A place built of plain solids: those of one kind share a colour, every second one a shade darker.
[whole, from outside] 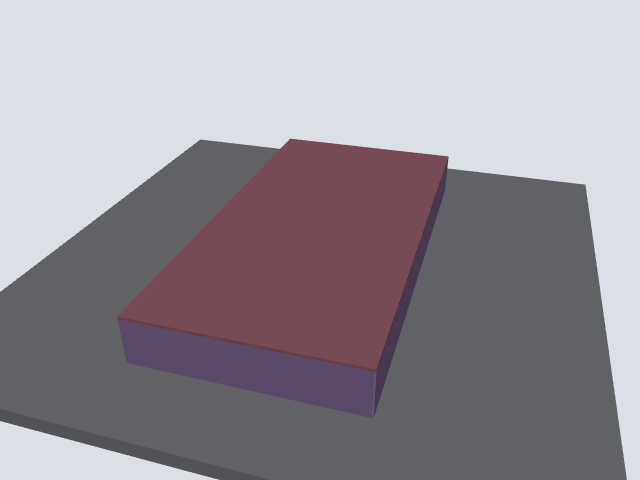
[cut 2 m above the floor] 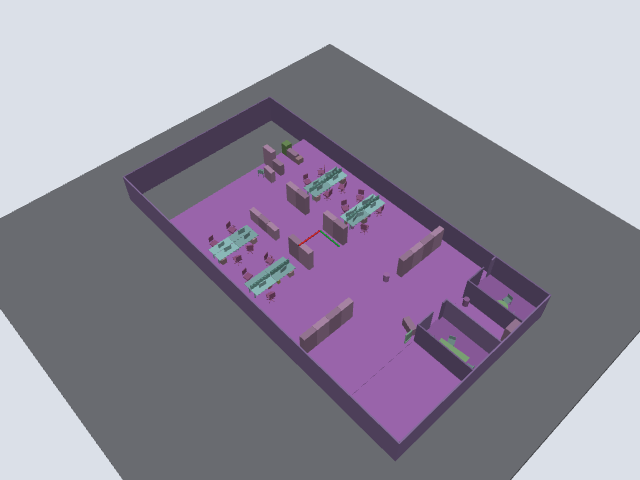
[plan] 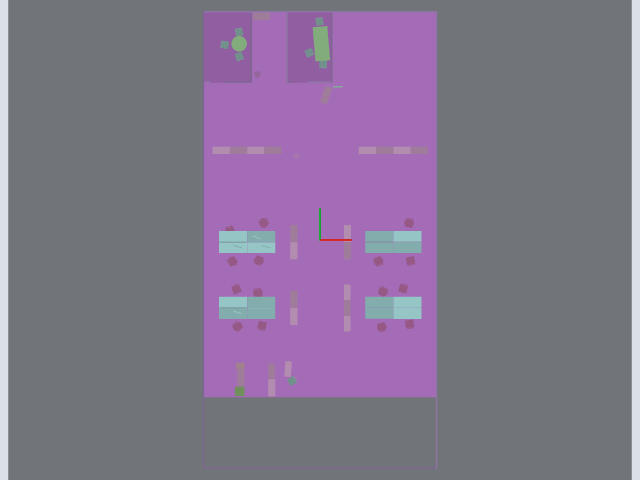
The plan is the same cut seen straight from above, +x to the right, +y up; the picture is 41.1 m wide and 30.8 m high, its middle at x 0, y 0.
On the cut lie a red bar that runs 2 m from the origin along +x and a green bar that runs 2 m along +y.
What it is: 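One storey of an office; an open floor with rows of desks, a band of small rooms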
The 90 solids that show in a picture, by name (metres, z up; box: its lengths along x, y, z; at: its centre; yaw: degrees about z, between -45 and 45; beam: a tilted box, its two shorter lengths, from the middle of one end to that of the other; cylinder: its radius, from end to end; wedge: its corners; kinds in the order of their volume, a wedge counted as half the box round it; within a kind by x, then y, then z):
{
 "floor_1": {"box": [2.96, 4.5, 0.67], "at": [-5.94, 12.34, 0.29]},
 "floor_2": {"box": [2.19, 4.5, 0.67], "at": [-3.27, 12.34, 0.29]},
 "floor_3": {"box": [2.78, 4.5, 0.67], "at": [-0.68, 12.34, 0.29]},
 "floor_4": {"box": [14.85, 20.19, 0.67], "at": [0.0, 0.0, 0.29]},
 "floor_5": {"box": [6.62, 4.5, 0.64], "at": [4.12, 12.34, 0.27]},
 "roof_1": {"box": [15.05, 29.39, 0.2], "at": [0.0, 0.0, 3.32]},
 "wall_1": {"box": [0.1, 29.39, 3.27], "at": [-7.47, 0.0, 1.59]},
 "wall_2": {"box": [0.41, 0.1, 2.6], "at": [-7.22, 10.14, 1.92]},
 "wall_3": {"box": [1.65, 0.1, 2.6], "at": [-5.29, 10.14, 1.92]},
 "wall_4": {"box": [0.1, 4.5, 2.6], "at": [-4.41, 12.34, 1.92]},
 "wall_5": {"box": [0.1, 4.5, 2.6], "at": [-2.12, 12.34, 1.92]},
 "wall_6": {"box": [0.35, 0.1, 2.6], "at": [-1.89, 10.14, 1.92]},
 "wall_7": {"box": [1.44, 0.1, 2.6], "at": [-0.01, 10.14, 1.92]},
 "wall_8": {"box": [14.85, 0.1, 3.27], "at": [0.0, -14.64, 1.59]},
 "wall_9": {"box": [14.85, 0.1, 3.27], "at": [0.0, 14.64, 1.59]},
 "wall_10": {"box": [0.1, 4.5, 2.6], "at": [0.76, 12.34, 1.92]},
 "wall_11": {"box": [0.1, 29.39, 3.27], "at": [7.47, 0.0, 1.59]},
 "wall_12": {"box": [0.1, 4.5, 3.27], "at": [7.47, 12.34, 1.59]},
 "cabinet_1": {"box": [1.1, 0.46, 1.89], "at": [-6.34, 5.75, 1.56]},
 "cabinet_2": {"box": [1.1, 0.46, 1.89], "at": [-5.23, 5.75, 1.56]},
 "cabinet_3": {"box": [0.47, 1.1, 0.75], "at": [-5.07, -8.85, 1.0]},
 "cabinet_4": {"box": [1.1, 0.46, 1.89], "at": [-4.12, 5.75, 1.56]},
 "cabinet_5": {"box": [1.1, 0.46, 1.89], "at": [-3.75, 14.35, 1.56]},
 "cabinet_6": {"box": [0.42, 1.0, 1.1], "at": [-3.12, -8.43, 1.17]},
 "cabinet_7": {"box": [0.46, 1.1, 1.89], "at": [-3.1, -9.49, 1.56]},
 "cabinet_8": {"box": [1.1, 0.46, 1.89], "at": [-3.01, 5.75, 1.56]},
 "cabinet_9": {"box": [0.42, 1.0, 1.1], "at": [-2.04, -8.28, 1.17], "yaw": -4.1},
 "cabinet_10": {"box": [0.46, 1.1, 1.89], "at": [-1.68, -4.91, 1.56]},
 "cabinet_11": {"box": [0.46, 1.1, 1.89], "at": [-1.68, -3.8, 1.56]},
 "cabinet_12": {"box": [0.46, 1.1, 1.89], "at": [-1.68, -0.69, 1.56]},
 "cabinet_13": {"box": [0.46, 1.1, 1.89], "at": [-1.68, 0.42, 1.56]},
 "cabinet_14": {"box": [0.47, 1.1, 0.75], "at": [0.39, 9.3, 1.0], "yaw": -18.0},
 "cabinet_15": {"box": [0.42, 1.0, 1.1], "at": [1.74, -5.37, 1.17]},
 "cabinet_16": {"box": [0.42, 1.0, 1.1], "at": [1.74, -4.36, 1.17]},
 "cabinet_17": {"box": [0.42, 1.0, 1.1], "at": [1.74, -3.35, 1.17]},
 "cabinet_18": {"box": [0.46, 1.1, 1.89], "at": [1.76, -0.69, 1.56]},
 "cabinet_19": {"box": [0.46, 1.1, 1.89], "at": [1.76, 0.42, 1.56]},
 "cabinet_20": {"box": [1.1, 0.46, 1.89], "at": [3.04, 5.75, 1.56]},
 "cabinet_21": {"box": [1.1, 0.46, 1.89], "at": [4.15, 5.75, 1.56]},
 "cabinet_22": {"box": [1.1, 0.46, 1.89], "at": [5.26, 5.75, 1.56]},
 "cabinet_23": {"box": [1.1, 0.46, 1.89], "at": [6.37, 5.75, 1.56]},
 "desk_1": {"box": [1.8, 0.7, 0.032], "at": [-5.58, -4.71, 1.36]},
 "desk_2": {"box": [1.8, 0.7, 0.032], "at": [-5.58, -3.99, 1.36]},
 "desk_3": {"box": [1.8, 0.7, 0.032], "at": [-5.58, -0.49, 1.36]},
 "desk_4": {"box": [1.8, 0.7, 0.032], "at": [-5.58, 0.23, 1.36]},
 "desk_5": {"box": [1.8, 0.7, 0.032], "at": [-3.77, -4.71, 1.36]},
 "desk_6": {"box": [1.8, 0.7, 0.032], "at": [-3.77, -3.99, 1.36]},
 "desk_7": {"box": [1.8, 0.7, 0.032], "at": [-3.77, -0.49, 1.36]},
 "desk_8": {"box": [1.8, 0.7, 0.032], "at": [-3.77, 0.23, 1.36]},
 "desk_9": {"box": [1.8, 0.7, 0.032], "at": [3.8, -4.71, 1.36]},
 "desk_10": {"box": [1.8, 0.7, 0.032], "at": [3.8, -3.99, 1.36]},
 "desk_11": {"box": [1.8, 0.7, 0.032], "at": [3.8, -0.49, 1.36]},
 "desk_12": {"box": [1.8, 0.7, 0.032], "at": [3.8, 0.23, 1.36]},
 "desk_13": {"box": [1.8, 0.7, 0.032], "at": [5.61, -4.71, 1.36]},
 "desk_14": {"box": [1.8, 0.7, 0.032], "at": [5.61, -3.99, 1.36]},
 "desk_15": {"box": [1.8, 0.7, 0.032], "at": [5.61, -0.49, 1.36]},
 "desk_16": {"box": [1.8, 0.7, 0.032], "at": [5.61, 0.23, 1.36]},
 "copier_1": {"box": [0.62, 0.61, 1.12], "at": [-5.15, -9.71, 1.18]},
 "officechair_1": {"box": [0.51, 0.49, 0.08], "at": [-5.6, -1.36, 1.12], "yaw": 31.0},
 "officechair_2": {"box": [0.54, 0.5, 0.08], "at": [-5.36, -3.17, 1.17], "yaw": 23.5},
 "officechair_3": {"box": [0.51, 0.49, 0.08], "at": [-5.28, -5.57, 1.16], "yaw": -41.8},
 "officechair_4": {"box": [0.49, 0.51, 0.08], "at": [-3.98, -3.42, 1.12], "yaw": 11.1},
 "officechair_5": {"box": [0.49, 0.51, 0.08], "at": [-3.92, -1.3, 1.17], "yaw": -21.0},
 "officechair_6": {"box": [0.54, 0.5, 0.08], "at": [-3.71, -5.48, 1.18], "yaw": -11.4},
 "officechair_7": {"box": [0.51, 0.49, 0.08], "at": [-3.63, 1.09, 1.17], "yaw": 28.6},
 "officechair_8": {"box": [0.49, 0.51, 0.08], "at": [3.74, -1.35, 1.13], "yaw": 20.3},
 "officechair_9": {"box": [0.49, 0.51, 0.08], "at": [3.95, -5.57, 1.16], "yaw": 14.6},
 "officechair_10": {"box": [0.49, 0.51, 0.08], "at": [4.03, -3.33, 1.09], "yaw": -29.7},
 "officechair_11": {"box": [0.54, 0.5, 0.08], "at": [5.34, -3.14, 1.1], "yaw": -13.3},
 "officechair_12": {"box": [0.49, 0.51, 0.08], "at": [5.71, 1.07, 1.16], "yaw": -8.8},
 "officechair_13": {"box": [0.54, 0.5, 0.08], "at": [5.75, -5.38, 1.17], "yaw": 8.0},
 "officechair_14": {"box": [0.54, 0.5, 0.08], "at": [5.81, -1.32, 1.14], "yaw": 11.1},
 "bin_1": {"cylinder": 0.21, "from": [-4.01, 10.62, 0.62], "to": [-4.01, 10.62, 1.29]},
 "bin_2": {"cylinder": 0.21, "from": [-1.5, 5.38, 0.62], "to": [-1.5, 5.38, 1.29]},
 "screen_1": {"box": [1.7, 0.03, 0.4], "at": [-5.58, -4.31, 1.57]},
 "screen_2": {"box": [1.7, 0.03, 0.4], "at": [-5.58, -0.09, 1.57]},
 "screen_3": {"box": [1.7, 0.03, 0.4], "at": [-3.77, -4.31, 1.57]},
 "screen_4": {"box": [1.7, 0.03, 0.4], "at": [-3.77, -0.09, 1.57]},
 "screen_5": {"box": [1.7, 0.03, 0.4], "at": [3.8, -0.09, 1.57]},
 "screen_6": {"box": [1.7, 0.03, 0.4], "at": [5.61, -0.09, 1.57]},
 "pedestal_1": {"box": [0.57, 0.41, 0.52], "at": [-5.12, -8.09, 0.93]},
 "meetingtable_1": {"cylinder": 0.5, "from": [-5.19, 12.59, 1.34], "to": [-5.19, 12.59, 1.38]},
 "meetingtable_2": {"box": [0.94, 2.2, 0.032], "at": [0.09, 12.59, 1.36], "yaw": 4.9},
 "visitorchair_1": {"box": [0.49, 0.49, 0.04], "at": [-6.12, 12.53, 1.09], "yaw": -9.0},
 "visitorchair_2": {"box": [0.49, 0.49, 0.04], "at": [-5.19, 13.34, 1.09], "yaw": 12.7},
 "visitorchair_3": {"box": [0.49, 0.49, 0.04], "at": [-5.18, 11.78, 1.09], "yaw": 20.8},
 "visitorchair_4": {"box": [0.49, 0.49, 0.04], "at": [-1.79, -9.04, 1.09], "yaw": 27.9},
 "visitorchair_5": {"box": [0.49, 0.49, 0.04], "at": [-0.67, 12.01, 1.09], "yaw": 24.6},
 "visitorchair_6": {"box": [0.49, 0.49, 0.04], "at": [-0.03, 14.02, 1.09], "yaw": 8.3},
 "visitorchair_7": {"box": [0.49, 0.49, 0.04], "at": [0.2, 11.27, 1.09], "yaw": -1.3}
}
